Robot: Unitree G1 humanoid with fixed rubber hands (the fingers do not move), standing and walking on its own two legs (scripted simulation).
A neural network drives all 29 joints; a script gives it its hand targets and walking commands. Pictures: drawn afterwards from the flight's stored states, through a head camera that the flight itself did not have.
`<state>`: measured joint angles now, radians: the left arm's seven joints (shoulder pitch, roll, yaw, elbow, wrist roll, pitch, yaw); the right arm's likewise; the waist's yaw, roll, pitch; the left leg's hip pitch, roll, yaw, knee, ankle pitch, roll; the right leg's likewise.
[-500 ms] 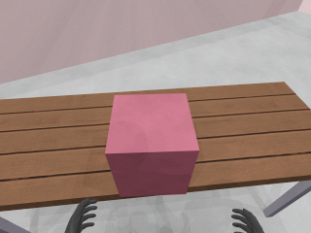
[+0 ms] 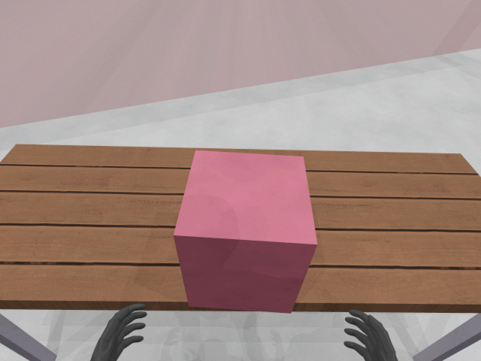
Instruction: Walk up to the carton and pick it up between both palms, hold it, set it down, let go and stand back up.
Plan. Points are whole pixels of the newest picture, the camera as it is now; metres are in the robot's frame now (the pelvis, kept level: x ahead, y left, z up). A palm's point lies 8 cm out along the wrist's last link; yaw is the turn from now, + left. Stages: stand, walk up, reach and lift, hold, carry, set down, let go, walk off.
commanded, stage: reach and lift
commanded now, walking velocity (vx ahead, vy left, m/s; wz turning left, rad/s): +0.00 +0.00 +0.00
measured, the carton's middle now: (244, 233) +0.37 +0.04 -0.01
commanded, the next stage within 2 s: none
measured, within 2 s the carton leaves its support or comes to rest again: neither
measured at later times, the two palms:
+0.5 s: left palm (117, 312) +0.21 +0.23 +0.00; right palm (380, 323) +0.21 -0.18 +0.00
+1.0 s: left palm (120, 246) +0.28 +0.23 +0.07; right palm (382, 262) +0.28 -0.18 +0.07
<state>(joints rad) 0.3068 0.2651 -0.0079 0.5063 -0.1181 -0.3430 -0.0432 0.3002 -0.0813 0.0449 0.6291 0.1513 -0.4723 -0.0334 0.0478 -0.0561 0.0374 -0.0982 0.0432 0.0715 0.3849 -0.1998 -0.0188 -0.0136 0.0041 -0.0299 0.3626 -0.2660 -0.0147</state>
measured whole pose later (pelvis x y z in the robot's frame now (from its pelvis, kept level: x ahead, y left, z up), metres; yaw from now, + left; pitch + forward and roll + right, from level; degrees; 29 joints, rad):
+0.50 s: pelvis +0.00 +0.01 +0.00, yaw -1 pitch -4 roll +0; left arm 0.19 0.26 -0.03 0.35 -0.18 -0.20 -0.01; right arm 0.19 -0.12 0.06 0.42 0.21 -0.29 -0.07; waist 0.04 -0.06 0.02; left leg -0.10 0.04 0.08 0.37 -0.20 -0.01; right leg -0.02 0.00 -0.02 0.35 -0.26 -0.01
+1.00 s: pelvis +0.00 +0.00 +0.00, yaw -1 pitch -2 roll +0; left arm -0.04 0.23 0.13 0.05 -0.17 0.30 -0.04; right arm 0.00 -0.17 0.06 0.10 0.27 0.10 -0.18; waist 0.04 -0.03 0.03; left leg -0.10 0.05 0.09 0.30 -0.15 -0.02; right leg -0.03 0.01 -0.01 0.28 -0.22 -0.01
